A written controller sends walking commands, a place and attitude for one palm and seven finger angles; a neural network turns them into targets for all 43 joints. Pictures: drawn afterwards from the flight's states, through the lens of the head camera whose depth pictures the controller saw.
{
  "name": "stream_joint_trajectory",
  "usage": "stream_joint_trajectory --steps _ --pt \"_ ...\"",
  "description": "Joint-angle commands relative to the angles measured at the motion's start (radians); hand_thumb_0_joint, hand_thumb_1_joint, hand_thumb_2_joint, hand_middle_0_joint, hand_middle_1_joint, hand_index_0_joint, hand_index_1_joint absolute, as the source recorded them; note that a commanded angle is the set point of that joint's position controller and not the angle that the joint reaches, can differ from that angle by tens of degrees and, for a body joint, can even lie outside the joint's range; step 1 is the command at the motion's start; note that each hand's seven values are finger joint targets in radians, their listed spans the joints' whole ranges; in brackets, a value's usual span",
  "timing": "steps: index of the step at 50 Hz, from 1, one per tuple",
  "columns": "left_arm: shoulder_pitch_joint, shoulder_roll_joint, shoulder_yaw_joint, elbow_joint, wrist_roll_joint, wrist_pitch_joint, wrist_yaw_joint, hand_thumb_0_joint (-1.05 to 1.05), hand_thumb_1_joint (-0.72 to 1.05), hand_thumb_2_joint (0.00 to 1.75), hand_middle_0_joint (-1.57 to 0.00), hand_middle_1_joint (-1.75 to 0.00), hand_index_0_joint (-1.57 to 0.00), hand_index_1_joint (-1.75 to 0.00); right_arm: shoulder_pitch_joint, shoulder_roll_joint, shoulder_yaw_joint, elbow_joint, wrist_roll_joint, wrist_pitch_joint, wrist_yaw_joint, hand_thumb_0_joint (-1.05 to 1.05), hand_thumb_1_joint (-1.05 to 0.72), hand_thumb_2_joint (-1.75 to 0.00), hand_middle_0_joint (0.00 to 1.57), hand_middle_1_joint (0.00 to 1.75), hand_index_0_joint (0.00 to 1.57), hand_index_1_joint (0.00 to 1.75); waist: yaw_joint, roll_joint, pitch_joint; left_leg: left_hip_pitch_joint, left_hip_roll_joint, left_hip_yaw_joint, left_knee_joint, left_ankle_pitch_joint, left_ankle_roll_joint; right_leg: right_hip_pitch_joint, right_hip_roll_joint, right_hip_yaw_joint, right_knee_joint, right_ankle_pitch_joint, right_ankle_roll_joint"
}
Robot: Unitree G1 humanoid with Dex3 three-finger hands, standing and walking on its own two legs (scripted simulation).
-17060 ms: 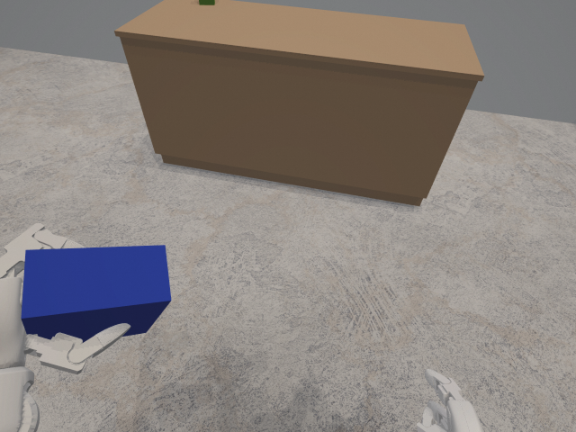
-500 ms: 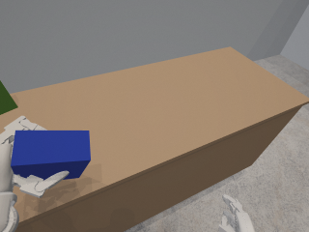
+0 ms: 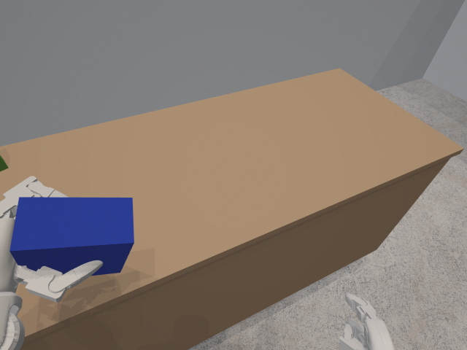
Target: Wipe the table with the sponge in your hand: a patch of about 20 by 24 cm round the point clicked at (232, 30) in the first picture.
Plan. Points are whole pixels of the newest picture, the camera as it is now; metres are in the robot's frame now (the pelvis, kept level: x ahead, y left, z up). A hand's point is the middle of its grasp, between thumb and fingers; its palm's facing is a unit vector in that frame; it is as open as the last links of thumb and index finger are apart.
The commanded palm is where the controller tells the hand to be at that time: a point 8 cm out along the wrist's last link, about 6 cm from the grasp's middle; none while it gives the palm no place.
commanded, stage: shuffle to correct the standing spot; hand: left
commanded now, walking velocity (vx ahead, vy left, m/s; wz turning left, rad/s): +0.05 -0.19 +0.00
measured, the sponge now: (94, 240) +0.23 +0.20 +0.14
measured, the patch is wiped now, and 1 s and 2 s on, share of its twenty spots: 0.00 0.00 0.00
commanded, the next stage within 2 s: none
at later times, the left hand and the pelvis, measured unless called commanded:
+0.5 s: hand (65, 237) +0.22 +0.23 +0.16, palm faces +0.31 -0.89 -0.35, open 10.1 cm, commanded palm +0.16 +0.28 +0.18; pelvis +0.00 +0.00 +0.00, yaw +0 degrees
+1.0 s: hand (57, 241) +0.21 +0.24 +0.16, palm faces +0.31 -0.88 -0.35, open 10.1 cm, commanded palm +0.16 +0.28 +0.18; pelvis +0.00 +0.00 +0.00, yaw +0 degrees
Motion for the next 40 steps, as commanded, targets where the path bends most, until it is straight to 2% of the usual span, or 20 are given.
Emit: stream_joint_trajectory --steps 1,2,4,6,7,11,12,13,16,17,21,22,23,26,27,31,32,36,38,40 --pt "-0.08 0.176 0.114 -0.227 -0.015 -0.068 0.012 0.0 0.1 1.3 -1.2 -1.6 -1.2 -1.6 -0.112 -0.102 -0.039 -0.169 0.007 -0.047 -0.003 0.0 -0.9 -0.9 0.2 0.3 0.2 0.3 -0.001 0.02 -0.096 0.051 0.05 -0.015 -0.022 0.101 0.082 -0.008 -0.191 0.152 -0.116 0.179 0.075" --pt "-0.09 0.192 0.122 -0.242 -0.015 -0.068 0.014 0.0 0.1 1.3 -1.2 -1.6 -1.2 -1.6 -0.12 -0.104 -0.038 -0.166 0.011 -0.044 -0.003 0.0 -0.9 -0.9 0.2 0.3 0.2 0.3 -0.003 0.049 -0.099 0.059 0.049 -0.018 -0.032 0.105 0.081 -0.005 -0.193 0.149 -0.108 0.172 0.07" --pt "-0.076 0.181 0.117 -0.24 -0.017 -0.07 0.012 0.0 0.1 1.3 -1.2 -1.6 -1.2 -1.6 -0.114 -0.102 -0.037 -0.169 0.005 -0.043 -0.001 0.0 -0.9 -0.9 0.2 0.3 0.2 0.3 -0.001 0.056 -0.092 0.044 0.052 -0.018 -0.029 0.092 0.083 -0.006 -0.189 0.15 -0.116 0.162 0.075" --pt "-0.063 0.179 0.12 -0.223 -0.019 -0.066 0.011 0.0 0.1 1.3 -1.2 -1.6 -1.2 -1.6 -0.108 -0.099 -0.036 -0.171 0.007 -0.039 0.0 0.0 -0.9 -0.9 0.2 0.3 0.2 0.3 -0.001 0.015 -0.088 0.033 0.044 -0.01 -0.012 0.064 0.08 -0.007 -0.196 0.155 -0.131 0.143 0.075" --pt "-0.073 0.199 0.131 -0.228 -0.02 -0.064 0.013 0.0 0.1 1.3 -1.2 -1.6 -1.2 -1.6 -0.12 -0.099 -0.033 -0.169 0.012 -0.037 -0.001 0.0 -0.9 -0.9 0.2 0.3 0.2 0.3 -0.004 0.026 -0.082 0.042 0.043 -0.012 -0.017 0.061 0.081 -0.019 -0.198 0.155 -0.13 0.132 0.071" --pt "-0.075 0.181 0.119 -0.224 -0.023 -0.063 0.01 0.0 0.1 1.3 -1.2 -1.6 -1.2 -1.6 -0.113 -0.099 -0.033 -0.172 0.008 -0.035 0.0 0.0 -0.9 -0.9 0.2 0.3 0.2 0.3 -0.003 0.015 -0.078 0.042 0.04 -0.009 -0.001 0.023 0.082 -0.039 -0.198 0.166 -0.148 0.094 0.074" --pt "-0.086 0.199 0.126 -0.235 -0.022 -0.063 0.014 0.0 0.1 1.3 -1.2 -1.6 -1.2 -1.6 -0.124 -0.098 -0.031 -0.169 0.013 -0.034 -0.003 0.0 -0.9 -0.9 0.2 0.3 0.2 0.3 -0.007 0.039 -0.079 0.056 0.042 -0.01 -0.012 0.026 0.083 -0.045 -0.199 0.162 -0.139 0.083 0.069" --pt "-0.094 0.174 0.105 -0.245 -0.023 -0.067 0.011 0.0 0.1 1.3 -1.2 -1.6 -1.2 -1.6 -0.12 -0.099 -0.029 -0.169 0.008 -0.035 -0.003 0.0 -0.9 -0.9 0.2 0.3 0.2 0.3 -0.007 0.051 -0.074 0.05 0.049 -0.021 -0.027 0.017 0.086 -0.048 -0.189 0.149 -0.133 0.065 0.068" --pt "-0.089 0.183 0.114 -0.251 -0.019 -0.067 0.012 0.0 0.1 1.3 -1.2 -1.6 -1.2 -1.6 -0.113 -0.1 -0.033 -0.172 0.007 -0.037 -0.002 0.0 -0.9 -0.9 0.2 0.3 0.2 0.3 -0.001 0.045 -0.081 0.038 0.048 -0.022 -0.028 0.031 0.086 -0.02 -0.185 0.157 -0.129 0.096 0.073" --pt "-0.098 0.203 0.124 -0.258 -0.018 -0.067 0.014 0.0 0.1 1.3 -1.2 -1.6 -1.2 -1.6 -0.128 -0.099 -0.03 -0.17 0.01 -0.038 -0.004 0.0 -0.9 -0.9 0.2 0.3 0.2 0.3 -0.005 0.07 -0.078 0.051 0.051 -0.023 -0.042 0.037 0.088 -0.026 -0.185 0.153 -0.121 0.098 0.073" --pt "-0.08 0.182 0.117 -0.241 -0.018 -0.064 0.013 0.0 0.1 1.3 -1.2 -1.6 -1.2 -1.6 -0.11 -0.1 -0.035 -0.169 0.006 -0.038 -0.003 0.0 -0.9 -0.9 0.2 0.3 0.2 0.3 -0.001 0.03 -0.097 0.041 0.051 -0.018 -0.027 0.07 0.087 0.009 -0.183 0.153 -0.112 0.152 0.073" --pt "-0.084 0.202 0.128 -0.249 -0.019 -0.064 0.014 0.0 0.1 1.3 -1.2 -1.6 -1.2 -1.6 -0.121 -0.1 -0.034 -0.167 0.009 -0.038 -0.005 0.0 -0.9 -0.9 0.2 0.3 0.2 0.3 -0.004 0.05 -0.106 0.056 0.054 -0.02 -0.036 0.1 0.087 0.015 -0.184 0.145 -0.097 0.177 0.071" --pt "-0.07 0.179 0.114 -0.24 -0.019 -0.064 0.013 0.0 0.1 1.3 -1.2 -1.6 -1.2 -1.6 -0.114 -0.1 -0.033 -0.166 0.005 -0.037 -0.004 0.0 -0.9 -0.9 0.2 0.3 0.2 0.3 -0.002 0.052 -0.103 0.05 0.06 -0.025 -0.037 0.12 0.089 0.018 -0.176 0.134 -0.09 0.189 0.073" --pt "-0.06 0.181 0.118 -0.238 -0.019 -0.06 0.01 0.0 0.1 1.3 -1.2 -1.6 -1.2 -1.6 -0.112 -0.101 -0.038 -0.171 0.007 -0.034 -0.001 0.0 -0.9 -0.9 0.2 0.3 0.2 0.3 -0.001 0.034 -0.105 0.043 0.057 -0.019 -0.021 0.116 0.086 0.023 -0.181 0.145 -0.098 0.2 0.075" --pt "-0.069 0.197 0.126 -0.252 -0.02 -0.061 0.012 0.0 0.1 1.3 -1.2 -1.6 -1.2 -1.6 -0.119 -0.102 -0.036 -0.171 0.011 -0.033 -0.002 0.0 -0.9 -0.9 0.2 0.3 0.2 0.3 -0.004 0.052 -0.11 0.058 0.058 -0.021 -0.03 0.14 0.086 0.025 -0.182 0.136 -0.084 0.213 0.07" --pt "-0.064 0.183 0.118 -0.263 -0.02 -0.064 0.01 0.0 0.1 1.3 -1.2 -1.6 -1.2 -1.6 -0.114 -0.103 -0.039 -0.175 0.006 -0.032 -0.002 0.0 -0.9 -0.9 0.2 0.3 0.2 0.3 -0.002 0.063 -0.101 0.051 0.064 -0.032 -0.038 0.126 0.086 0.012 -0.174 0.139 -0.088 0.189 0.071" --pt "-0.069 0.209 0.133 -0.271 -0.019 -0.066 0.012 0.0 0.1 1.3 -1.2 -1.6 -1.2 -1.6 -0.123 -0.102 -0.036 -0.175 0.009 -0.031 -0.004 0.0 -0.9 -0.9 0.2 0.3 0.2 0.3 -0.004 0.08 -0.099 0.057 0.068 -0.037 -0.055 0.135 0.087 0.01 -0.173 0.13 -0.081 0.182 0.073" --pt "-0.041 0.19 0.128 -0.252 -0.019 -0.063 0.01 0.0 0.1 1.3 -1.2 -1.6 -1.2 -1.6 -0.11 -0.103 -0.04 -0.176 0.004 -0.03 -0.003 0.0 -0.9 -0.9 0.2 0.3 0.2 0.3 0.0 0.06 -0.105 0.044 0.076 -0.044 -0.056 0.15 0.086 0.024 -0.165 0.129 -0.085 0.191 0.078" --pt "-0.053 0.188 0.123 -0.261 -0.019 -0.067 0.011 0.0 0.1 1.3 -1.2 -1.6 -1.2 -1.6 -0.114 -0.104 -0.038 -0.172 0.004 -0.029 -0.005 0.0 -0.9 -0.9 0.2 0.3 0.2 0.3 -0.002 0.088 -0.107 0.051 0.08 -0.05 -0.07 0.159 0.087 0.022 -0.162 0.119 -0.078 0.185 0.077" --pt "-0.046 0.187 0.123 -0.249 -0.019 -0.063 0.01 0.0 0.1 1.3 -1.2 -1.6 -1.2 -1.6 -0.113 -0.104 -0.04 -0.176 0.003 -0.03 -0.004 0.0 -0.9 -0.9 0.2 0.3 0.2 0.3 0.0 0.064 -0.108 0.048 0.079 -0.049 -0.071 0.133 0.085 0.019 -0.164 0.125 -0.087 0.171 0.079"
